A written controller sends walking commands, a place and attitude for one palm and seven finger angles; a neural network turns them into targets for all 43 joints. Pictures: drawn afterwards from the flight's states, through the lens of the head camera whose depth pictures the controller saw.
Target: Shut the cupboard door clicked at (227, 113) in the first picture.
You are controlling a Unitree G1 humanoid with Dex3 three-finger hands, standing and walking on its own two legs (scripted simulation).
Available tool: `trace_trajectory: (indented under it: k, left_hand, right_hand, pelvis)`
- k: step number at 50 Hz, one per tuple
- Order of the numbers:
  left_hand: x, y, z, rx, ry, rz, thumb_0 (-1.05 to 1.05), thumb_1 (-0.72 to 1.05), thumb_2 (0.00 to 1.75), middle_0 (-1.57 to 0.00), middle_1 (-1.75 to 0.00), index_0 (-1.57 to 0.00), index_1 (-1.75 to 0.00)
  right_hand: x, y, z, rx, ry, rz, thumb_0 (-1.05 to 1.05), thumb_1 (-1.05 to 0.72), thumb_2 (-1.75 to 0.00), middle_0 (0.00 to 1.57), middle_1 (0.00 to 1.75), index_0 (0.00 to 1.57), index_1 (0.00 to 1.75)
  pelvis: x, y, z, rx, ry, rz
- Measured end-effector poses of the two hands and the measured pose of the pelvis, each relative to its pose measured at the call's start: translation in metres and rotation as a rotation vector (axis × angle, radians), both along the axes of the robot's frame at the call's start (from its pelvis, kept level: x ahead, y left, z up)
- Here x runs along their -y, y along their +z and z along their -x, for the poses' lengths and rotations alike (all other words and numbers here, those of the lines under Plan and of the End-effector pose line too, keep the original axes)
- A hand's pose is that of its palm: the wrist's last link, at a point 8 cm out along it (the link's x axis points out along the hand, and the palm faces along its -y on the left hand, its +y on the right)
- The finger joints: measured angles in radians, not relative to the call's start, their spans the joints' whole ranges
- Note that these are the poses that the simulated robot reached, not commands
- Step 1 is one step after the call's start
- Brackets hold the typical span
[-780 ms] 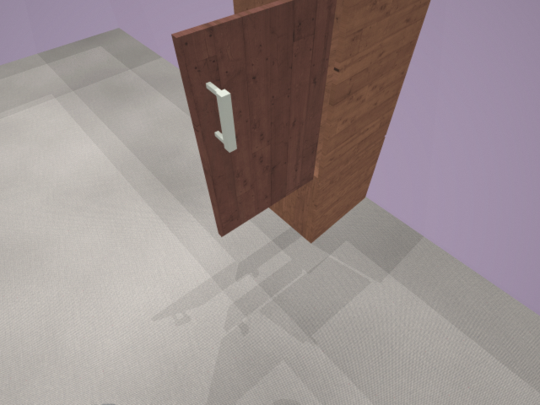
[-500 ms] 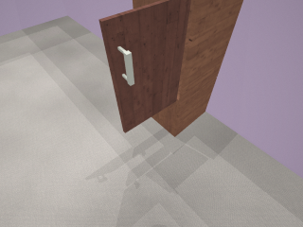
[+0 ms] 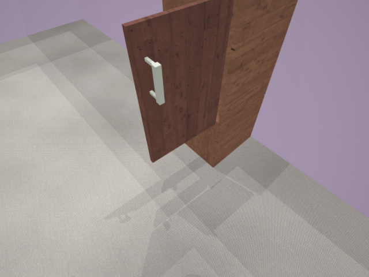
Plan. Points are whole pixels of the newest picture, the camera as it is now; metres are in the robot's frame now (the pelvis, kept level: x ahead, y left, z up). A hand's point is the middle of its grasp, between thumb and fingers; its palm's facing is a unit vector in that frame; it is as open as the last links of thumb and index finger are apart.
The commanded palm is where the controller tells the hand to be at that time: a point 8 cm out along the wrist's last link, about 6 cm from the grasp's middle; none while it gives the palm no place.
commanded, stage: look at it before walking up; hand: left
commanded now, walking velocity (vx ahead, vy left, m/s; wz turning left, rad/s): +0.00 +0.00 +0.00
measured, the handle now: (154, 81) +0.62 +0.12 +0.07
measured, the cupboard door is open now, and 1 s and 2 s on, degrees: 86 86 86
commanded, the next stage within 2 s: walk to a spot facing it in 0.06 s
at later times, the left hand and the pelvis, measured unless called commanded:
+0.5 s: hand out of the picture +0.07 +0.21 -0.18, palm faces -0.13 -0.95 -0.28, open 7.4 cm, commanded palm none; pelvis -0.02 +0.00 -0.02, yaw -8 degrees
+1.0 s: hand out of the picture +0.08 +0.15 -0.17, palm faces -0.33 -0.91 -0.27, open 7.4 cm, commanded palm none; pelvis -0.02 -0.03 -0.01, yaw -24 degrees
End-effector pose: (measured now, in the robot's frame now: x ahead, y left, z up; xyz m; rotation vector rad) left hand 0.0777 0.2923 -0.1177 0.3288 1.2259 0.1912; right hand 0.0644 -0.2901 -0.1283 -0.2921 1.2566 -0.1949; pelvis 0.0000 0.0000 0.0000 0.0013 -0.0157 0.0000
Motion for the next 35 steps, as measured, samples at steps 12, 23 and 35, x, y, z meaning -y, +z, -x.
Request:
trace_trajectory:
  k: [12, 23, 35]
  left_hand:
    - [0.001, 0.000, 0.000, -0.005, -0.003, -0.001, 0.00, 0.90, 0.90, -0.20, -0.30, -0.20, -0.30]
    - [0.033, -0.024, 0.009, -0.085, -0.058, 0.055, 0.00, 0.91, 0.90, -0.20, -0.30, -0.20, -0.30]
    - [0.085, -0.031, 0.007, -0.072, -0.125, 0.049, 0.00, 0.91, 0.90, -0.20, -0.30, -0.20, -0.30]
  right_hand:
    - [0.001, -0.001, 0.002, -0.003, -0.004, 0.001, 0.00, -0.91, -0.89, 0.21, 0.30, 0.20, 0.30]
    - [-0.022, -0.020, 0.042, -0.004, -0.131, -0.051, 0.00, -0.91, -0.89, 0.20, 0.30, 0.20, 0.30]
    - [0.001, -0.055, 0.100, -0.092, -0.262, -0.119, 0.00, -0.91, -0.89, 0.21, 0.30, 0.20, 0.30]
  pelvis:
    - [0.001, 0.000, 0.001, -0.002, -0.009, -0.001]
    - [0.003, -0.012, 0.013, -0.003, -0.115, -0.012]
    - [0.036, -0.029, 0.030, -0.005, -0.218, -0.030]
